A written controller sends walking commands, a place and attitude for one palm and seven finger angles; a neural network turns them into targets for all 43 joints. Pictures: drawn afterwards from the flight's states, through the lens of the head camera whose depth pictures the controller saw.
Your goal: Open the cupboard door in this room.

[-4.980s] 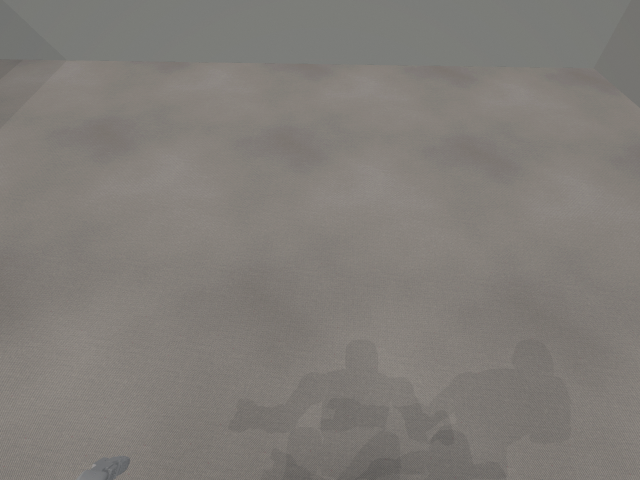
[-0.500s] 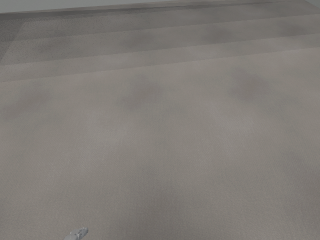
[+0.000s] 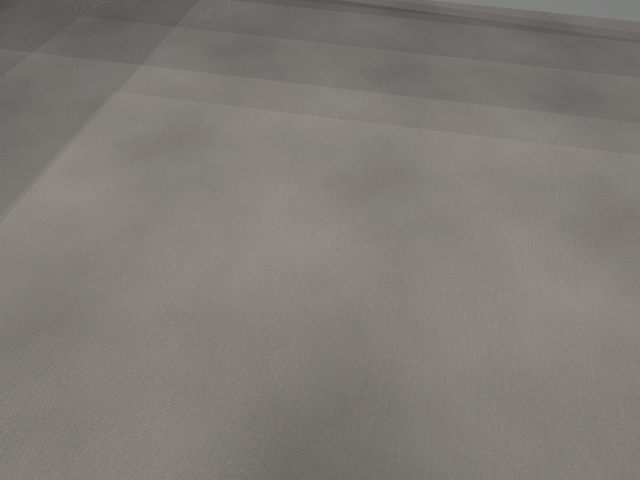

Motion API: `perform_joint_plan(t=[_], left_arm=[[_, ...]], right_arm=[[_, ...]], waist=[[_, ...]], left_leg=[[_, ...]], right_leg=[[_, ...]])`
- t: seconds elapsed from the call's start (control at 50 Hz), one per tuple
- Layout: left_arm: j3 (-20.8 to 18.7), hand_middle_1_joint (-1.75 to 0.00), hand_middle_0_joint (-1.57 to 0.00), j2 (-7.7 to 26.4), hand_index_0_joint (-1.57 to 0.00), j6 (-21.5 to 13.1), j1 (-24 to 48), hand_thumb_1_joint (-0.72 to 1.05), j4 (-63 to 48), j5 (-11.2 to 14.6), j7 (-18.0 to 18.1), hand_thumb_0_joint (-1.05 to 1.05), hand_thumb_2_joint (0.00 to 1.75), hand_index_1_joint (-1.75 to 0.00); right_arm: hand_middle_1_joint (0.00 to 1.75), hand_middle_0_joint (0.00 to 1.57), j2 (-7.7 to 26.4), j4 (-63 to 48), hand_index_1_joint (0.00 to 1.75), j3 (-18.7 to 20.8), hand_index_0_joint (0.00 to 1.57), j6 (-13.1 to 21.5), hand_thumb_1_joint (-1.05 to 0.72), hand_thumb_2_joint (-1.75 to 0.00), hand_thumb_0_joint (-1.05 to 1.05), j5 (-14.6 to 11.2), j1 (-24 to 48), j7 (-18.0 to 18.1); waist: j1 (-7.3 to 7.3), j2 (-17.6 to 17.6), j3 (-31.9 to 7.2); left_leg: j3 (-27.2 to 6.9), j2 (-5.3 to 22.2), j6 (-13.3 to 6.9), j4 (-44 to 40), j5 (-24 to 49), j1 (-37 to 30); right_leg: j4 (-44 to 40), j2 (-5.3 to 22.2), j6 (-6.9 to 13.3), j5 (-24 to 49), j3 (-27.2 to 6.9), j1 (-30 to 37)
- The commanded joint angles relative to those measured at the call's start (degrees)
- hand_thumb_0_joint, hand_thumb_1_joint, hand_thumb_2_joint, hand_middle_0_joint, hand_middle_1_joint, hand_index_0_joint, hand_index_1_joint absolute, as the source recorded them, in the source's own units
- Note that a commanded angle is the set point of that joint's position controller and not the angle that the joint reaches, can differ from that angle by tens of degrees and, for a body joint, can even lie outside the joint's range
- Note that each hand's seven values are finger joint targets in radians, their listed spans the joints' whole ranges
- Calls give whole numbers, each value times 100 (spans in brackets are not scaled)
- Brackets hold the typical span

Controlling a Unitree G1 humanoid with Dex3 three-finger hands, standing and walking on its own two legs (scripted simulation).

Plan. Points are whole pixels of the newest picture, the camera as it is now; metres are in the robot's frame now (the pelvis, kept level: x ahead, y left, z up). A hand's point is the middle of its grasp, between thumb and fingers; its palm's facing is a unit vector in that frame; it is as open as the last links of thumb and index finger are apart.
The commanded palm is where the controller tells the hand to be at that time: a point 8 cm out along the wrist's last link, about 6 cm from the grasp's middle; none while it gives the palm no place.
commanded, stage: turn or walk to find it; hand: left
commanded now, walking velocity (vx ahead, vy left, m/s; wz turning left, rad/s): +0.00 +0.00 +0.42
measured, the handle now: out of the picture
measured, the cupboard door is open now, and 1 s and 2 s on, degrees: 0 0 0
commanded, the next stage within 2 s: none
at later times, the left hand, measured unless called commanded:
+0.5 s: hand out of the picture +0.06 +0.21 -0.14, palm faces +0.19 -0.94 -0.27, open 7.3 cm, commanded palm none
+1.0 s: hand out of the picture -0.12 +0.22 -0.18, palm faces +0.47 -0.86 -0.22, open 7.3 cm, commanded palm none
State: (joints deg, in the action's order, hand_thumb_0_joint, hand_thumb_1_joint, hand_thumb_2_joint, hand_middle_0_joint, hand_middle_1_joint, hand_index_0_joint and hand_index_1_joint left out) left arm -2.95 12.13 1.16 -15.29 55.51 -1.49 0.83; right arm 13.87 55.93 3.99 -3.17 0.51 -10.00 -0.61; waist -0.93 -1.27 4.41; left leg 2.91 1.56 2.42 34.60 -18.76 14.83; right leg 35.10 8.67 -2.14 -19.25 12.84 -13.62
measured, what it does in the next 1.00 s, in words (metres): steps on the spot, turning left: right foot, then left foot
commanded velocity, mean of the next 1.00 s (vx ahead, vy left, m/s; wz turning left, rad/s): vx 0.00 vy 0.00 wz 0.42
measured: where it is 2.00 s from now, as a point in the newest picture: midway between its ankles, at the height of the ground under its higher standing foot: outside the picture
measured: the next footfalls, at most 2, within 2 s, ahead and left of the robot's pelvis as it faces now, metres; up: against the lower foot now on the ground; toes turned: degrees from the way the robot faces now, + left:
right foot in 0.50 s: +0.03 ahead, -0.11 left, +0.00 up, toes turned +8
left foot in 0.96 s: -0.07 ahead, +0.12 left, +0.00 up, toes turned +29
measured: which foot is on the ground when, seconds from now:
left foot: down 0.00-0.50, up 0.52-0.94, down 0.96-1.00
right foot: down 0.00-0.00, up 0.02-0.48, down 0.50-0.96, up 0.98-1.00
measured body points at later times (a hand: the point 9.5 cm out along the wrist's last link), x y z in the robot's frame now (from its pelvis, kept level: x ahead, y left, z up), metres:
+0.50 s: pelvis -0.02 -0.01 +0.01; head +0.00 -0.02 +0.45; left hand +0.05 +0.26 -0.12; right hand +0.06 -0.24 -0.15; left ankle +0.00 +0.11 -0.73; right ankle -0.01 -0.12 -0.73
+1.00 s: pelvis -0.06 +0.02 +0.00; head -0.04 +0.06 +0.44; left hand -0.15 +0.26 -0.17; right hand +0.13 -0.18 -0.13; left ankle -0.11 +0.11 -0.73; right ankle -0.01 -0.12 -0.72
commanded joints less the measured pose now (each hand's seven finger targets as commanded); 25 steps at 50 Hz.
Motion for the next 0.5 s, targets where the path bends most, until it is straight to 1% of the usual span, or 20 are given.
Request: perform_joint_plan(t=[0.0, 0.02, 0.04, 0.06, 0.08, 0.1, 0.12, 0.14, 0.16, 0.18, 0.22, 0.24, 0.3, 0.36, 0.38, 0.4, 0.42, 0.44, 0.46, 0.48], left_arm=[[-86, -30, -20, 515, -20, 42, 232, 90, -697, 62, 60, 0, 90, -30], [-130, -30, -20, 590, -20, 90, 359, 90, -699, 48, 60, 0, 90, -30], [-148, -30, -20, 557, -20, 131, 460, 90, -588, 26, 75, 0, 90, -30], [-187, -30, -20, 659, -20, 138, 506, 90, -529, 37, 47, 0, 90, -30], [-195, -30, -20, 667, -20, 123, 412, 90, -464, 37, 12, 0, 90, -30], [-203, -30, -20, 664, -20, 104, 301, 90, -400, 34, -20, 0, 90, -30], [-197, -30, -20, 644, -20, 101, 223, 90, -352, 29, -28, 0, 90, -30], [-189, -30, -20, 658, -20, 98, 209, 90, -348, 35, -25, 0, 90, -30], [-185, -30, -20, 633, -20, 100, 205, 90, -350, 40, -13, 0, 90, -30], [-176, -30, -20, 631, -20, 97, 266, 90, -385, 40, -6, 0, 90, -30], [-163, -30, -20, 605, -20, 97, 386, 90, -444, 53, 10, 0, 90, -30], [-158, -30, -20, 593, -20, 96, 467, 90, -492, 57, 17, 0, 90, -30], [-141, -30, -20, 546, -20, 87, 677, 90, -631, 71, 34, 0, 90, -30], [-122, -30, -20, 456, -20, 61, 604, 90, -672, 98, 51, 0, 90, -30], [-120, -30, -20, 460, -20, 47, 537, 90, -664, 107, 57, 0, 90, -30], [-129, -30, -20, 480, -20, 31, 418, 90, -637, 112, 64, 0, 90, -30], [-137, -30, -20, 483, -20, 11, 227, 90, -604, 123, 71, 0, 90, -30], [-154, -30, -20, 520, -20, -26, 21, 90, -552, 117, 81, 0, 90, -30], [-196, -30, -20, 742, -20, -83, -143, 90, -531, 80, 106, 0, 90, -30], [-298, -30, -20, 1240, -20, -135, -200, 90, -570, -8, 150, 0, 90, -30]], right_arm=[[30, 20, 1432, -264, 30, 292, 20, 219, -90, -90, 0, 32, -913, 62], [30, 20, 1379, -255, 30, 283, 20, 206, -90, -90, 0, 69, -839, 96], [30, 20, 1160, -246, 30, 217, 20, 242, -90, -90, 0, 75, -626, 155], [30, 20, 1005, -334, 30, 163, 20, 226, -90, -90, 0, 81, -313, 183], [30, 20, 940, -429, 30, 110, 20, 233, -90, -90, 0, 77, -81, 182], [30, 20, 870, -460, 30, 81, 20, 260, -90, -90, 0, 62, -20, 182], [30, 20, 864, -464, 30, 83, 20, 283, -90, -90, 0, 58, -21, 185], [30, 20, 860, -458, 30, 82, 20, 300, -90, -90, 0, 46, -96, 187], [30, 20, 875, -456, 30, 91, 20, 303, -90, -90, 0, 43, -144, 188], [30, 20, 862, -449, 30, 103, 20, 304, -90, -90, 0, 40, -239, 185], [30, 20, 886, -443, 30, 121, 20, 287, -90, -90, 0, 49, -315, 178], [30, 20, 880, -442, 30, 128, 20, 280, -90, -90, 0, 59, -371, 175], [30, 20, 909, -425, 30, 158, 20, 244, -90, -90, 0, 86, -439, 162], [30, 20, 928, -473, 30, 184, 20, 205, -90, -90, 0, 112, -325, 148], [30, 20, 920, -483, 30, 186, 20, 195, -90, -90, 0, 113, -322, 140], [30, 20, 903, -479, 30, 195, 20, 192, -90, -90, 0, 108, -277, 130], [30, 20, 889, -516, 30, 201, 20, 185, -90, -90, 0, 98, -215, 123], [30, 20, 853, -540, 30, 201, 20, 179, -90, -90, 0, 70, -137, 113], [30, 20, 650, -553, 30, 186, 20, 180, -90, -90, 0, 28, -176, 86], [30, 20, 268, -648, 30, 128, 20, 188, -90, -90, 0, -12, -301, 58]], waist=[[479, 1736, -948], [460, 1203, -795], [423, 1582, -640], [319, 1439, -389], [212, 1312, -283], [156, 1125, -302], [123, 1063, -378], [147, 932, -471], [149, 886, -516], [198, 793, -561], [238, 770, -530], [269, 695, -522], [337, 886, -486], [269, 995, -529], [244, 960, -544], [172, 953, -547], [71, 872, -643], [-53, 789, -713], [-120, 249, -805], [-144, -1317, -839]], left_leg=[[-2319, 2178, -1186, -1501, 3853, -1438], [-2067, 2204, -1379, -1501, 3477, -1093], [-1921, 1799, -1219, -1630, 3097, -787], [-1768, 1553, -1147, -1645, 2696, -571], [-1503, 1341, -1059, -1655, 2592, -475], [-1402, 1221, -1001, -1685, 2530, -448], [-1327, 1118, -978, -1686, 2638, -571], [-1343, 1100, -997, -1670, 2804, -730], [-1382, 1120, -1045, -1652, 2879, -831], [-1445, 1127, -1077, -1626, 2973, -927], [-1599, 1180, -1161, -1647, 2819, -918], [-1740, 1188, -1198, -1645, 2792, -944], [-2076, 1221, -1291, -1616, 2566, -814], [-2245, 1121, -1263, -1534, 2485, -473], [-2305, 1050, -1231, -1492, 2494, -341], [-2362, 1007, -1196, -1425, 2442, -150], [-2349, 908, -1117, -1314, 2226, 74], [-2226, 728, -939, -1095, 1876, 390], [-1954, 376, -642, -644, 1195, 933], [-1039, -393, -226, 512, -311, 1932]], right_leg=[[2203, -212, -221, -1808, -605, -1678], [2709, -123, -148, -1637, -932, -1655], [2823, -86, -168, -1288, -1145, -1708], [2967, -109, -160, -938, -1186, -1732], [3013, -134, -170, -622, -1186, -1689], [3029, -166, -188, -434, -1142, -1629], [2996, -207, -226, -311, -1137, -1630], [2937, -237, -253, -260, -1145, -1636], [2833, -240, -285, -251, -1152, -1651], [2705, -267, -304, -251, -1156, -1653], [2421, -289, -323, -354, -1176, -1588], [2272, -323, -322, -407, -1189, -1586], [1697, -409, -290, -661, -1212, -1384], [1000, -566, -208, -653, -1159, -834], [723, -634, -177, -555, -1139, -627], [383, -687, -153, -355, -1128, -351], [-70, -712, -133, 6, -1110, 45], [-809, -657, -119, 530, -1077, 567], [-1509, -258, -32, 764, -1433, 1257], [-1963, 1119, 460, 616, -2871, 1788]])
